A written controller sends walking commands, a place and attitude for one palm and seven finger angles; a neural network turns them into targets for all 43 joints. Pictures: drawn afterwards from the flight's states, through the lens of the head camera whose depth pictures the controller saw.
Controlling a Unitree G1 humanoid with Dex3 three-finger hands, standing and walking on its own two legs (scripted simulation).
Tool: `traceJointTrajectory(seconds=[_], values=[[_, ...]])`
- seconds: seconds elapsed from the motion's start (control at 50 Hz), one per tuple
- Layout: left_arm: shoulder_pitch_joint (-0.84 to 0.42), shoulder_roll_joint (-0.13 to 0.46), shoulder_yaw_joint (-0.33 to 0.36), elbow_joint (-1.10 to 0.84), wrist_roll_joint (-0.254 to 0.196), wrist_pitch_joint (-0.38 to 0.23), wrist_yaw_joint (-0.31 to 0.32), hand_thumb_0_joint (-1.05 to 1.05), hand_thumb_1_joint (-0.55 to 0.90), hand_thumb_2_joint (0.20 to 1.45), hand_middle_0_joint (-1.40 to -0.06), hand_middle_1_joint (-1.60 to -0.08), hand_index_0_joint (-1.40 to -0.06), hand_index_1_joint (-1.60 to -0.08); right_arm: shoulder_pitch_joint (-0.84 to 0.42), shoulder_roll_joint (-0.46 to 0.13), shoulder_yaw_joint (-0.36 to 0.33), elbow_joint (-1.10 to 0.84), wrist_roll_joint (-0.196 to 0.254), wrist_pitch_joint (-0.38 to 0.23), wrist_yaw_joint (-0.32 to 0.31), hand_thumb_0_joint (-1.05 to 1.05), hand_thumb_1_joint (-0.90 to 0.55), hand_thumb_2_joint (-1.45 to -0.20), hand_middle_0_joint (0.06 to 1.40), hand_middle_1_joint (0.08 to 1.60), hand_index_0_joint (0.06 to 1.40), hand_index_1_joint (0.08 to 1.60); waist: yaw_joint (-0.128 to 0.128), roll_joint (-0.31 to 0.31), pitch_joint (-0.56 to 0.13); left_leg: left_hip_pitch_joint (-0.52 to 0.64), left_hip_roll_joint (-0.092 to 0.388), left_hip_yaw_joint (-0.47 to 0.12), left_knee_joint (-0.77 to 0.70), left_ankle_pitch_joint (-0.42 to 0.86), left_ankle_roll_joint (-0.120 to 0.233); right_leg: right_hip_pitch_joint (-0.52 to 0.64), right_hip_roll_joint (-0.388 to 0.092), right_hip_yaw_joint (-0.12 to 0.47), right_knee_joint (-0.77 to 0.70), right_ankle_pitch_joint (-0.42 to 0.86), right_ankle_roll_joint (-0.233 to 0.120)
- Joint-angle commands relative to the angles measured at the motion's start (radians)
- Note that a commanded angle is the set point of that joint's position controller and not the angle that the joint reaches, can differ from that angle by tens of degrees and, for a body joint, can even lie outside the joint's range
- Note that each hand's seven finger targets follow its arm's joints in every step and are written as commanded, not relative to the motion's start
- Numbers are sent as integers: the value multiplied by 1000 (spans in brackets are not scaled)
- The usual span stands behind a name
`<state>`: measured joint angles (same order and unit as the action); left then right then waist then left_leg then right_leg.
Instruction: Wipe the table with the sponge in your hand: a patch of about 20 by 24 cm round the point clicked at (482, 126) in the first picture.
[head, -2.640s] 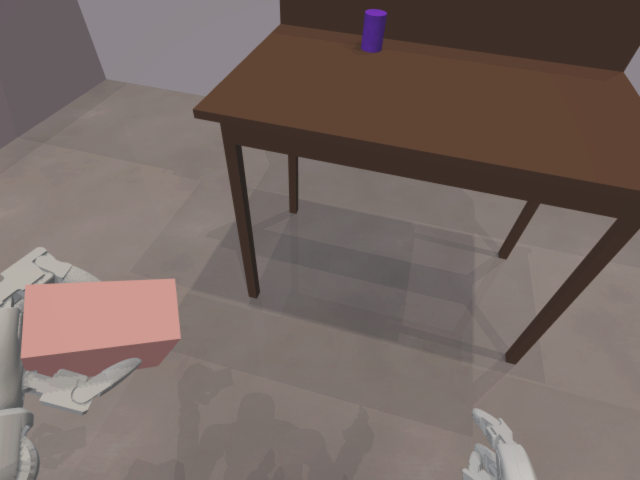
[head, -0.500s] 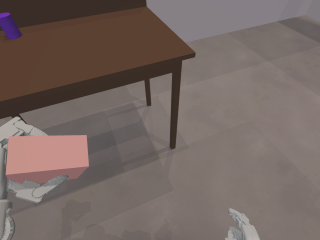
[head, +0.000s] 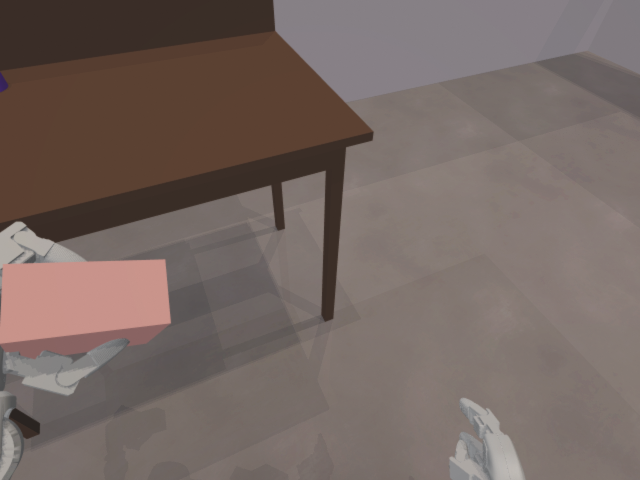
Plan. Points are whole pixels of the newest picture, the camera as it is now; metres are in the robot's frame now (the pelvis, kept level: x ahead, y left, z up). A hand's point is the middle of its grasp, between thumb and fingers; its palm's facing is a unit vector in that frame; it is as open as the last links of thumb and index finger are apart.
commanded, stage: take the last steps up to it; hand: left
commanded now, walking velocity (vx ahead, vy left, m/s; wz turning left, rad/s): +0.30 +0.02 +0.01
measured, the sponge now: (111, 309) +0.24 +0.21 +0.17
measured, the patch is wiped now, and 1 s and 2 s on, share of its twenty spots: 0.00 0.00 0.00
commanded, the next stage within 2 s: come to a stop and stand still in 1.24 s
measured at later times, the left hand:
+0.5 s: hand (152, 228) +0.32 +0.19 +0.19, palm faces +0.42 -0.80 -0.43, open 9.9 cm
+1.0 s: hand (216, 170) +0.43 +0.15 +0.18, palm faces +0.46 -0.77 -0.44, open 9.9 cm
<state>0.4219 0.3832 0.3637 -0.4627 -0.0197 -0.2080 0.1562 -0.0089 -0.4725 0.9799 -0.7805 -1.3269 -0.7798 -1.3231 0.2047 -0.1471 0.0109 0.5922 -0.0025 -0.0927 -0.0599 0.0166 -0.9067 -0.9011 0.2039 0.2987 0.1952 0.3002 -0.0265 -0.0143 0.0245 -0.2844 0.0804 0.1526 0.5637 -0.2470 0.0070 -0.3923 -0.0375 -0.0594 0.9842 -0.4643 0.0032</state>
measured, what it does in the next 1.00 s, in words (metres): walks ahead: right foot, then left foot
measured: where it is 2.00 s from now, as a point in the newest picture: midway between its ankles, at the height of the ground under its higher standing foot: outside the picture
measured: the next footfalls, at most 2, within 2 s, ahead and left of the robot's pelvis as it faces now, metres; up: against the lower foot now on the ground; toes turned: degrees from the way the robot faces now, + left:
right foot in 0.12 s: +0.10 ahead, -0.13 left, +0.00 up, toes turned -7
left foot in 0.52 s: +0.23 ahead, +0.07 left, +0.00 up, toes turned +10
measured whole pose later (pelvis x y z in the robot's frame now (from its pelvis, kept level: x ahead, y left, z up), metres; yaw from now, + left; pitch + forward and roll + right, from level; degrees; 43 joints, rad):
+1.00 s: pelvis +0.22 -0.10 +0.00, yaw +3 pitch -1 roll +2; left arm 0.41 0.31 0.34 -0.43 0.00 -0.22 0.15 -0.01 -0.47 0.98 -0.78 -1.33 -0.78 -1.33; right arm 0.20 -0.22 -0.01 0.70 0.00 -0.08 -0.06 0.02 -0.90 -0.90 0.21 0.30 0.20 0.30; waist 0.01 0.04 0.06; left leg -0.46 0.05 0.04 1.13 -0.41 -0.02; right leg -0.28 -0.07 -0.17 0.61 -0.32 -0.05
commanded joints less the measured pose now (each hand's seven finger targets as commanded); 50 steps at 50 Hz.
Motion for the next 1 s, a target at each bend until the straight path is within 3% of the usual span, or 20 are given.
traceJointTrajectory(seconds=[0.0, 0.06, 0.08, 0.12, 0.14, 0.18, 0.24, 0.38, 0.46, 0.48, 0.5, 0.52, 0.56, 0.64, 0.8, 0.82, 0.86, 0.88, 0.94, 0.98], values=[[9, 127, 99, -248, -12, -74, 19, 0, 100, 1300, -1200, -1600, -1200, -1600, -50, -162, -51, -128, 3, -63, -11, 0, -900, -900, 200, 300, 200, 300, 22, 253, -57, -43, 204, -192, -316, -215, 145, 86, -4, -88, -226, 48, 18], [-40, 115, 83, -183, -4, -56, 20, 0, 100, 1300, -1200, -1600, -1200, -1600, -53, -160, -50, -121, 6, -57, -22, 0, -900, -900, 200, 300, 200, 300, 30, 181, -72, -102, 159, -110, -156, -301, 91, 244, 27, -139, -428, 99, 25], [-59, 121, 82, -159, 0, -52, 20, 0, 100, 1300, -1200, -1600, -1200, -1600, -49, -152, -50, -115, 7, -53, -23, 0, -900, -900, 200, 300, 200, 300, 34, 80, -72, -144, 115, -70, -5, -302, 66, 285, -12, -56, -526, 73, 2], [-111, 184, 116, -136, -4, -34, 25, 0, 100, 1300, -1200, -1600, -1200, -1600, -100, -135, -45, -132, 7, -53, -19, 0, -900, -900, 200, 300, 200, 300, 66, -357, -42, -438, -52, -44, 535, -348, -5, 339, -370, 609, -773, 16, -187], [-182, 170, 86, -164, -4, -39, 19, 0, 100, 1300, -1200, -1600, -1200, -1600, -117, -158, -52, -121, 4, -58, -9, 0, -900, -900, 200, 300, 200, 300, 43, -290, -28, -454, -27, -156, 656, -272, -13, 309, -395, 673, -801, 8, -205], [-147, 172, 96, -167, 3, -68, 12, 0, 100, 1300, -1200, -1600, -1200, -1600, -92, -134, -29, -74, 0, -46, -10, 0, -900, -900, 200, 300, 200, 300, 29, -86, -16, -446, 14, -169, 703, -152, -32, 319, -342, 419, -728, 299, -207], [-126, 156, 88, -200, 14, -91, 12, 0, 100, 1300, -1200, -1600, -1200, -1600, -111, -132, -36, -83, 1, -24, -13, 0, -900, -900, 200, 300, 200, 300, 22, -106, -86, -376, 16, -119, 533, -96, -36, 391, -273, 153, -648, 693, -151], [27, 155, 130, -270, -7, -87, 36, 0, 100, 1300, -1200, -1600, -1200, -1600, -83, -128, -54, -167, -1, -22, 1, 0, -900, -900, 200, 300, 200, 300, 63, -125, -145, -206, -29, 20, 90, -39, -8, 459, -256, 114, -610, 731, -157], [-36, 150, 105, -290, -10, -85, 47, 0, 100, 1300, -1200, -1600, -1200, -1600, -34, -146, -68, -162, 3, -22, -5, 0, -900, -900, 200, 300, 200, 300, 17, -24, -166, 104, -57, 48, -117, 96, 10, 307, -200, 56, -408, 635, -106], [-59, 159, 109, -290, -12, -92, 48, 0, 100, 1300, -1200, -1600, -1200, -1600, -28, -168, -80, -163, 6, -22, -10, 0, -900, -900, 200, 300, 200, 300, 2, 80, -187, 276, 8, -52, -151, 136, 57, 159, -153, 29, -242, 559, -63], [-68, 156, 111, -291, -19, -98, 46, 0, 100, 1300, -1200, -1600, -1200, -1600, -37, -186, -83, -164, 9, -23, -5, 0, -900, -900, 200, 300, 200, 300, 9, 275, -221, 425, 223, -362, -170, 298, 170, -57, -29, -39, -26, 149, -7], [-88, 161, 101, -245, -18, -107, 40, 0, 100, 1300, -1200, -1600, -1200, -1600, -40, -174, -71, -173, 12, -29, 3, 0, -900, -900, 200, 300, 200, 300, 15, 292, -194, 370, 332, -576, -237, 275, 247, -157, 30, 13, 159, -181, -5], [-91, 201, 124, -250, -11, -102, 22, 0, 100, 1300, -1200, -1600, -1200, -1600, -76, -164, -67, -146, 8, -40, 3, 0, -900, -900, 200, 300, 200, 300, 14, 220, -91, 220, 362, -598, -289, 62, 285, -262, -40, 103, 293, -113, 2], [-3, 166, 131, -330, -7, -99, 11, 0, 100, 1300, -1200, -1600, -1200, -1600, -72, -167, -74, -126, 15, -55, 6, 0, -900, -900, 200, 300, 200, 300, 39, 219, -87, 43, 215, -259, -299, -18, 192, -132, -68, 3, 102, 68, 22], [-62, 117, 88, -181, 3, -77, 17, 0, 100, 1300, -1200, -1600, -1200, -1600, -46, -163, -59, -92, 9, -84, -20, 0, -900, -900, 200, 300, 200, 300, 34, 179, -101, -13, 153, -117, -139, -84, 103, 194, 12, -145, -432, 135, 42], [-82, 121, 84, -166, 8, -74, 17, 0, 100, 1300, -1200, -1600, -1200, -1600, -48, -155, -60, -89, 11, -79, -22, 0, -900, -900, 200, 300, 200, 300, 36, 99, -105, -47, 115, -83, -17, -116, 77, 253, -20, -86, -535, 155, 24], [-123, 190, 119, -156, 7, -61, 25, 0, 100, 1300, -1200, -1600, -1200, -1600, -83, -124, -45, -108, 8, -73, -19, 0, -900, -900, 200, 300, 200, 300, 50, -324, -99, -376, -68, -28, 469, -330, 1, 385, -386, 537, -716, 210, -162], [-153, 188, 114, -165, -5, -66, 19, 0, 100, 1300, -1200, -1600, -1200, -1600, -80, -165, -68, -90, 1, -77, -9, 0, -900, -900, 200, 300, 200, 300, 47, -310, -86, -388, -34, -150, 611, -269, -13, 341, -423, 584, -748, 187, -186], [-115, 199, 139, -239, 5, -97, 12, 0, 100, 1300, -1200, -1600, -1200, -1600, -103, -136, -44, -66, 4, -43, -2, 0, -900, -900, 200, 300, 200, 300, 33, -99, -104, -384, 6, -168, 645, -162, -34, 366, -353, 287, -643, 577, -170], [-27, 166, 131, -212, 10, -108, 13, 0, 100, 1300, -1200, -1600, -1200, -1600, -101, -134, -46, -81, -1, -32, -2, 0, -900, -900, 200, 300, 200, 300, 26, -105, -100, -312, 12, -130, 501, -123, -33, 337, -311, 140, -618, 757, -143]])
